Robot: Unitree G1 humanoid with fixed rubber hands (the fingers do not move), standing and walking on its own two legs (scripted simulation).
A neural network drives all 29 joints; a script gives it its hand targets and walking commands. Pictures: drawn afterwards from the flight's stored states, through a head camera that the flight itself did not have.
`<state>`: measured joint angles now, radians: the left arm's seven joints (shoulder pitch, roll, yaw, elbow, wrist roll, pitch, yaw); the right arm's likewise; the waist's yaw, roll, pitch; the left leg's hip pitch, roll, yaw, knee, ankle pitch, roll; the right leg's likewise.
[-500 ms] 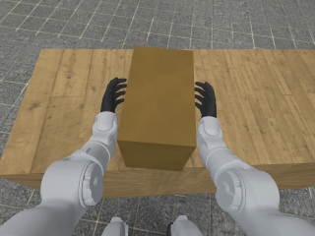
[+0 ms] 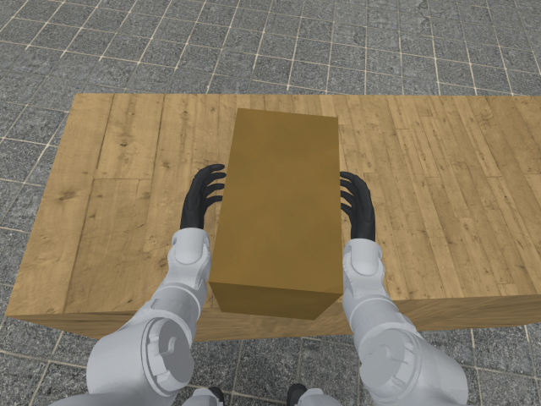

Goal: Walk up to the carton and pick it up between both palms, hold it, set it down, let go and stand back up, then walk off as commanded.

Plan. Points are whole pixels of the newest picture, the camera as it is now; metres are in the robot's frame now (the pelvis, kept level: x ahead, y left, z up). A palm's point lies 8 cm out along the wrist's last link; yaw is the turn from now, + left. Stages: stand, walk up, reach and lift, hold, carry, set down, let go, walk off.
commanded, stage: reach and lift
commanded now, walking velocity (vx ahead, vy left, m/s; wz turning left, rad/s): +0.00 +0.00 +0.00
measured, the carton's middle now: (277, 218) +0.42 -0.03 -0.06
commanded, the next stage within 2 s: none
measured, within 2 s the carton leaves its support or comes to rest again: leaves its support in 1.08 s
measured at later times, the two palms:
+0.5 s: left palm (195, 217) +0.40 +0.10 -0.02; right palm (360, 228) +0.37 -0.15 -0.01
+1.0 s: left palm (191, 225) +0.38 +0.11 -0.02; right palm (358, 232) +0.37 -0.15 -0.01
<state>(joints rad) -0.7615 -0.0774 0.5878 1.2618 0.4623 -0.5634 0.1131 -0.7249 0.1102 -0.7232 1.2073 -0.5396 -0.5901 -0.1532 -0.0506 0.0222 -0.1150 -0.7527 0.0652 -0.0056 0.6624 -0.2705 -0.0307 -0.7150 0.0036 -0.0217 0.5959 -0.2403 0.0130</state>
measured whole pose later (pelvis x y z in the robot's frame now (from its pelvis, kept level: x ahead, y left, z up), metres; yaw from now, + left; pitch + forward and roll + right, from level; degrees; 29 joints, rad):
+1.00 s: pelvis +0.00 +0.00 +0.01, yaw +0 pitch +22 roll -2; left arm -0.69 -0.09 0.53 1.23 0.43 -0.57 0.13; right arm -0.67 0.11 -0.66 1.21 -0.54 -0.61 -0.17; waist -0.04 0.03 -0.15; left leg -0.73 0.07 -0.01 0.57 -0.22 -0.03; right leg -0.67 0.01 -0.03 0.46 -0.17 0.01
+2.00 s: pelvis +0.01 +0.00 +0.03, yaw +3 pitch +3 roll -2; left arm -0.58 -0.09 0.24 0.80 0.20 -0.04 0.13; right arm -0.55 0.06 -0.16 0.83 -0.04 -0.09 -0.21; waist -0.05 0.01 -0.08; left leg -0.26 0.04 -0.03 0.41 -0.19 -0.03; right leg -0.19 -0.01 -0.06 0.29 -0.15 0.02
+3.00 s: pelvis +0.00 -0.01 +0.03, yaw +4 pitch -9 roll -1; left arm -0.56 -0.15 0.26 0.17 0.37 0.53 0.00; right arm -0.56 0.04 -0.03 0.55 0.12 0.18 -0.24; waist -0.08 -0.06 0.09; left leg -0.02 0.04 -0.04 0.34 -0.17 -0.03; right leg 0.05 -0.02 -0.07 0.26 -0.15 0.02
